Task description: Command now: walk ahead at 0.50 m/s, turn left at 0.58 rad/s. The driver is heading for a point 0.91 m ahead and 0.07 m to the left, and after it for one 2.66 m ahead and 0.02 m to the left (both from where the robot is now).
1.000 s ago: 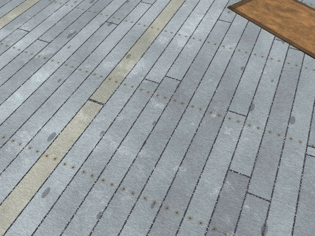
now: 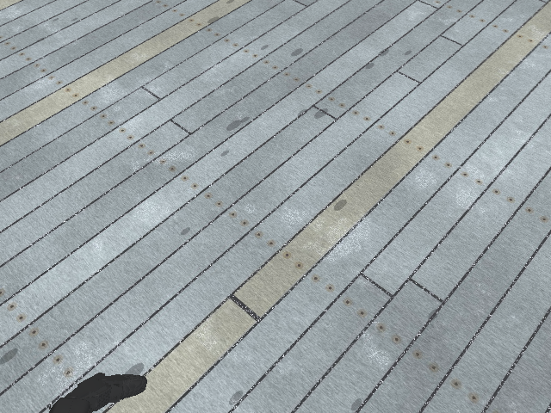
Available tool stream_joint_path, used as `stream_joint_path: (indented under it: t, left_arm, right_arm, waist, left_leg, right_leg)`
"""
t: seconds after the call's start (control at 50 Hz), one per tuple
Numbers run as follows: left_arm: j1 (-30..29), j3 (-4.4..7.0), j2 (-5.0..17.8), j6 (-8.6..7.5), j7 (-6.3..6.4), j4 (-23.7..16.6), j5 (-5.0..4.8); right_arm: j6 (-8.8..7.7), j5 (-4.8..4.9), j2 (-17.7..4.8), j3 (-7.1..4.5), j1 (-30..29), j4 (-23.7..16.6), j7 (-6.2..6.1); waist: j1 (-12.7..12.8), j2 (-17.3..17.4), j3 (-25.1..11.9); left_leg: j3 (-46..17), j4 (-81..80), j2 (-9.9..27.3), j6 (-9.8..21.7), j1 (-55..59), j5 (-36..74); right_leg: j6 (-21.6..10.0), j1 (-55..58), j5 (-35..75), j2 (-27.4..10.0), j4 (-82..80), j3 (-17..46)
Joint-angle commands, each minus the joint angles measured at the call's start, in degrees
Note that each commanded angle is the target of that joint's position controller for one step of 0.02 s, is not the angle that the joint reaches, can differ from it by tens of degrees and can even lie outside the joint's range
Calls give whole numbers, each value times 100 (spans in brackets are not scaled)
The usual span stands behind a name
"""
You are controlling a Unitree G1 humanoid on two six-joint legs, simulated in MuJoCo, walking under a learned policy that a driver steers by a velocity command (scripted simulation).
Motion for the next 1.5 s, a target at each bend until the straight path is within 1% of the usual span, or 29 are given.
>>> stream_joint_path:
  t: [0.02, 0.04, 0.1, 0.18, 0.3, 0.38, 0.44, 0.48, 0.5, 0.52, 0.54, 0.56, 0.58, 0.64, 0.76, 0.94, 1.0, 1.04, 1.06, 1.08, 1.1, 1.12, 1.16, 1.18, 1.22, 1.28, 1.34, 1.44, 1.5]
  left_arm:
    - [1316, 335, 836, 81, 67, -45, -31]
    - [1119, 260, 560, 61, 43, -24, -40]
    - [1369, 237, 518, -59, 38, 199, -85]
    - [1700, 289, 599, -189, -8, 353, -163]
    - [2017, 316, 676, -152, -10, 529, -147]
    - [2375, 366, 868, -71, 47, 689, -145]
    - [2504, 405, 1088, 64, 102, 791, -130]
    - [2512, 394, 1165, 168, 115, 788, -161]
    - [2518, 325, 975, 169, 91, 624, -149]
    - [2699, 181, 307, 142, -48, 197, -183]
    - [2021, 304, 854, 126, -39, 128, -123]
    - [1676, 281, 760, 82, -62, 24, -222]
    - [1753, 232, 668, 33, -65, 101, -229]
    - [2335, 225, 569, 285, -129, 449, -55]
    - [1493, 279, 499, 412, -233, 336, -151]
    - [243, 128, 256, 317, -329, -85, -72]
    - [612, 163, 370, 324, -302, -71, -76]
    - [1679, 281, 620, 290, -250, 206, -48]
    - [2517, 394, 832, 243, -205, 440, 20]
    - [3016, 602, 1494, 267, -109, 496, 42]
    - [2639, 659, 1729, 314, -123, 414, -113]
    - [2385, 647, 1551, 341, -126, 419, -264]
    - [1882, 483, 950, 350, -95, 388, -227]
    - [1741, 436, 824, 317, -71, 386, -250]
    - [1733, 419, 849, 210, -74, 374, -261]
    - [1966, 477, 1071, 135, -75, 420, -268]
    - [2268, 485, 1075, 173, -59, 455, -281]
    - [2626, 514, 1143, 320, 35, 463, -233]
    - [2257, 534, 1198, 368, 99, 278, -158]
  right_arm:
    - [-16, -108, -599, -72, 140, -498, 8]
    - [-3, -127, -492, -52, -201, -550, 65]
    - [174, -225, -358, -43, -373, -649, 224]
    - [281, -228, -257, 10, -1010, -964, 353]
    - [231, -196, -91, 165, -2196, -1418, 492]
    - [223, -234, -135, 202, -2756, -1681, 535]
    - [228, -288, -256, 144, -2541, -1689, 465]
    - [147, -353, -455, 10, -1241, -1307, 367]
    - [114, -414, -848, -135, -305, -1059, 265]
    - [126, -312, -1440, -248, -466, -1155, 184]
    - [187, -163, -1324, -233, -113, -1191, 118]
    - [187, -133, -1122, -178, -410, -1042, 62]
    - [138, -102, -821, -91, -650, -989, 53]
    - [-43, -81, -401, 78, -1071, -948, 67]
    - [-221, -103, -541, 61, -490, -575, 81]
    - [-269, -122, -449, 182, -15, -180, -95]
    - [-228, -158, -706, 155, -94, -110, -179]
    - [-145, -205, -900, 105, -256, -156, -211]
    - [-127, -162, -956, 96, -459, -261, -193]
    - [-187, -86, -593, 189, -405, -553, -128]
    - [-240, -77, -446, 187, -392, -811, -25]
    - [-292, -181, -561, 203, -808, -884, 18]
    - [-355, -123, -541, 216, -953, -953, 47]
    - [-254, -215, -511, 225, -937, -982, 42]
    - [-32, -315, -403, 259, -766, -981, 78]
    - [73, -300, -349, 279, -1195, -1205, 112]
    - [73, -266, -344, 295, -1916, -1458, 122]
    - [-3, -157, -341, 361, -2469, -1676, 81]
    - [-83, -141, -605, 305, -1964, -1565, 5]
  waist:
    - [613, -476, -969]
    - [594, -176, -474]
    - [453, -654, -257]
    - [461, -572, -218]
    - [669, -526, 97]
    - [822, -511, 238]
    - [665, -647, -31]
    - [96, -488, -809]
    - [-278, 55, -1462]
    - [175, 1400, -1874]
    - [-222, 398, -1951]
    - [-35, 252, -1149]
    - [217, 80, -678]
    - [726, 154, -477]
    - [493, 195, 117]
    - [179, 239, 422]
    - [442, 505, 33]
    - [930, 609, -567]
    - [1403, 399, -985]
    - [1466, -542, -1543]
    - [1033, -1258, -1883]
    - [1070, -341, -1309]
    - [650, 285, -191]
    - [477, 258, -25]
    - [349, 3, -143]
    - [421, -168, -112]
    - [692, -316, 4]
    - [999, -501, -310]
    - [712, -617, -460]
  left_leg:
    - [384, 2573, 597, -7, -2961, 404]
    - [455, 2328, 776, -63, -2855, 786]
    - [609, 2038, 992, -176, -2563, 1046]
    - [714, 1855, 1124, -250, -3165, 1575]
    - [1169, 86, 1142, -276, -3088, 2720]
    - [1572, -795, 1038, -37, -2830, 2363]
    - [1898, -1140, 568, 278, -2138, 1476]
    - [1833, -1751, 168, 592, -440, 1490]
    - [658, -1991, 996, 875, 1138, 1001]
    - [-2343, -2374, 2800, 1581, 2737, 1193]
    - [-2883, -2885, 2916, 1601, 2540, 1761]
    - [-1763, -2893, 2706, 1458, 1949, 2563]
    - [-1159, -2988, 2413, 1246, 1158, 3348]
    - [-96, -3399, 1880, 853, 85, 3951]
    - [680, -3999, 1751, 478, 201, 3639]
    - [1664, -3768, 1901, 155, 1288, 5223]
    - [1925, -2732, 2007, 2, 1678, 7784]
    - [2018, -1108, 2082, 5, 1519, 8306]
    - [2128, 268, 1942, -23, 742, 7153]
    - [2256, 2381, 1331, -186, -959, 3996]
    - [1295, 3895, 187, -340, -2915, -137]
    - [563, 3841, 717, -266, -3460, 391]
    - [715, 2833, 1139, -334, -3192, 984]
    - [724, 2469, 1245, -444, -2910, 995]
    - [846, 2049, 1289, -621, -2533, 1056]
    - [1028, 1285, 1313, -816, -2738, 1558]
    - [1089, 329, 1232, -906, -3011, 2231]
    - [1131, -725, 721, -789, -2674, 2566]
    - [886, -1558, 509, -567, -1742, 2317]
  right_leg:
    - [-960, 3104, -1991, -2382, -1660, 3526]
    - [-826, 2465, -1332, -2037, -1813, 2597]
    - [-597, 1893, 238, -1575, -2038, 1243]
    - [-696, 2095, 1085, -1618, -2246, 495]
    - [-564, 2152, 1412, -1410, -2349, -546]
    - [-484, 2704, 1949, -1621, -2143, -864]
    - [-387, 3144, 4193, -1688, -1102, -1200]
    - [-288, 2741, 4432, -1613, 838, -1386]
    - [-132, 1506, 2564, -1471, 2454, -1403]
    - [199, -1026, -2605, -420, 4364, -1162]
    - [181, -1447, -2266, -307, 4775, -85]
    - [117, -1675, -1586, -589, 4614, 37]
    - [90, -1357, -1301, -745, 4082, 47]
    - [149, -351, -1123, -873, 3373, 71]
    - [133, -1291, -19, -671, 2642, 332]
    - [-148, -1344, 612, -290, 621, -412]
    - [-509, -537, -174, 186, 340, -828]
    - [-814, 608, -657, 481, 120, -787]
    - [-1058, 1865, -495, 369, -407, -386]
    - [-1656, 3388, -631, -1060, -511, 1588]
    - [-2447, 4343, 129, -2057, -1250, 4462]
    - [-2285, 3911, -75, -1900, -1412, 3745]
    - [-1775, 2358, 437, -1486, -1774, 2608]
    - [-1618, 1871, 846, -1204, -1857, 2222]
    - [-1536, 1489, 1397, -887, -1957, 1775]
    - [-1433, 1391, 1659, -633, -2059, 1533]
    - [-1169, 1656, 2136, -476, -1895, 1509]
    - [-768, 2291, 3811, -375, -992, 1551]
    - [-503, 2295, 3773, -367, -333, 1926]
Keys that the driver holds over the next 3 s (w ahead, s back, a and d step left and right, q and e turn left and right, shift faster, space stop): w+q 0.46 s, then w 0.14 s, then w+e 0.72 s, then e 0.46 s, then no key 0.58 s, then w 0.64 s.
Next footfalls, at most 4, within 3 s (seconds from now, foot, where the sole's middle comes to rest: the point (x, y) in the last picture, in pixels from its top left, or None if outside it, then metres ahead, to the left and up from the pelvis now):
0.48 left None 0.36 0.15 -0.76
1.06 right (228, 320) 0.69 0.10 -0.76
1.56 left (169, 234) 0.98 0.26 -0.76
2.00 right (239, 265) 0.85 0.06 -0.76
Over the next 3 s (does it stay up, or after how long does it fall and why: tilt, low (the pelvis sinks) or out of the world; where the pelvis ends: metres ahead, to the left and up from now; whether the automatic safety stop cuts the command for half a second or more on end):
stays up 1.01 0.11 0.01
